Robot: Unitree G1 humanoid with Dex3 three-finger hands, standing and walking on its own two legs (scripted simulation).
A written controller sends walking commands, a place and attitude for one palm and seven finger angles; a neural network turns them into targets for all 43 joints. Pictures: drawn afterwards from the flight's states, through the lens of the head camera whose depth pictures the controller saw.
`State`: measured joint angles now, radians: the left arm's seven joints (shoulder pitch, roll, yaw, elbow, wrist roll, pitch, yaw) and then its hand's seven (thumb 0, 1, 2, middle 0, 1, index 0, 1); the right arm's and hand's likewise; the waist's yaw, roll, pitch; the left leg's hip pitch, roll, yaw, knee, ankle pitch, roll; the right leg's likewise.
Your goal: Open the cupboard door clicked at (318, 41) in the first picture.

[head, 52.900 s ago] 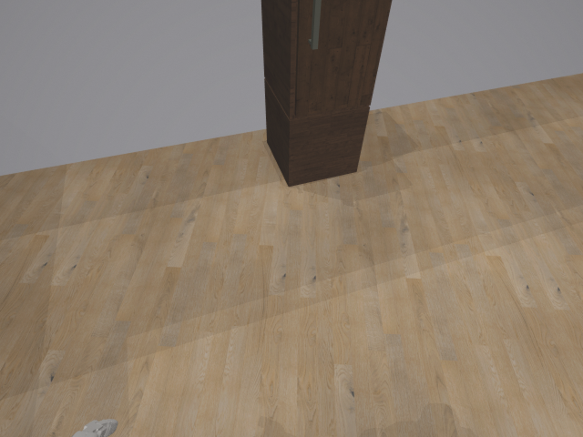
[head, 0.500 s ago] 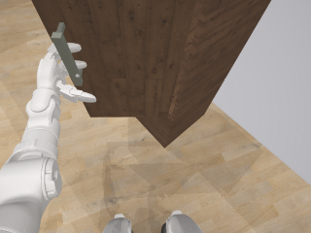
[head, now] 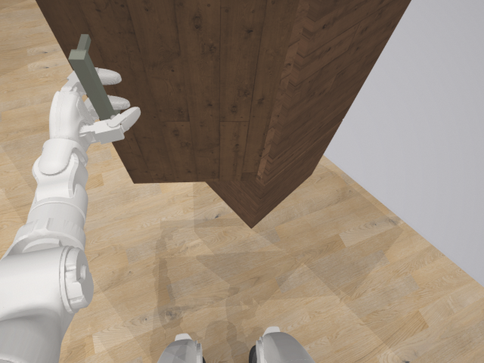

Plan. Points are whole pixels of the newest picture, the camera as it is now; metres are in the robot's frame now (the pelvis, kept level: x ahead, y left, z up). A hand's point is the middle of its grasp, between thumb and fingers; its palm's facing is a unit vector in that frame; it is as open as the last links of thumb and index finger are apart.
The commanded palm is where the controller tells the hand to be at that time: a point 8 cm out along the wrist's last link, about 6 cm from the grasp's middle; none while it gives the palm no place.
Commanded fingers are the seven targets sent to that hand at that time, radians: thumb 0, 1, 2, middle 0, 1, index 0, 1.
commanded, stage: close the thumb around the handle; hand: left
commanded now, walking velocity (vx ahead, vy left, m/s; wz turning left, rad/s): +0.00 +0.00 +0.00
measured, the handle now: (101, 89) +0.54 +0.20 +0.08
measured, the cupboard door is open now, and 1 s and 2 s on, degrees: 51 76 100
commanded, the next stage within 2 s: pull the door open along its arc in 0.24 s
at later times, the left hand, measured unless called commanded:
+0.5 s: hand (113, 121) +0.48 +0.18 +0.08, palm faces -0.02 -1.00 -0.02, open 5.6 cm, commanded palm +0.44 +0.23 +0.08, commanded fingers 0.00 0.90 0.90 -0.40 -1.35 -0.40 -1.35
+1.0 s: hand (144, 186) +0.37 +0.12 +0.08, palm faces +0.29 -0.95 +0.06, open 6.0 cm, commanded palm +0.30 +0.17 +0.08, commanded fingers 0.00 0.90 0.90 -0.40 -1.35 -0.40 -1.35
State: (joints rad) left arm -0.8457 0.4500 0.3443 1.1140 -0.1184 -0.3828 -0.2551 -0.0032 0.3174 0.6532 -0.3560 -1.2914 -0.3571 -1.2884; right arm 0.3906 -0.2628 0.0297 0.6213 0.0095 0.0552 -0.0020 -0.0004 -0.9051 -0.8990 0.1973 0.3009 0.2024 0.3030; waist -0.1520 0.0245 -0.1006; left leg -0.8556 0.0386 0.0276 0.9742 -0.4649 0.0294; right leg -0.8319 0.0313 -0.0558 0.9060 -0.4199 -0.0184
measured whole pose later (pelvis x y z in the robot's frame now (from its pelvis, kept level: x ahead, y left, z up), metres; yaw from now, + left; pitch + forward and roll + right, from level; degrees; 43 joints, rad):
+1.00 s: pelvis +0.02 -0.01 +0.02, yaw +0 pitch +13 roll -1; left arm -0.12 0.01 0.06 0.27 -0.08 -0.26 0.28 0.02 0.71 0.78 -0.32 -1.33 -0.36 -1.28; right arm 0.24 -0.21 0.00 0.53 -0.02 0.03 0.05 0.00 -0.91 -0.90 0.19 0.30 0.20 0.30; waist -0.03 0.02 -0.13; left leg -0.64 0.02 0.05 0.87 -0.46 0.02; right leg -0.64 0.02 -0.03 0.85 -0.43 -0.03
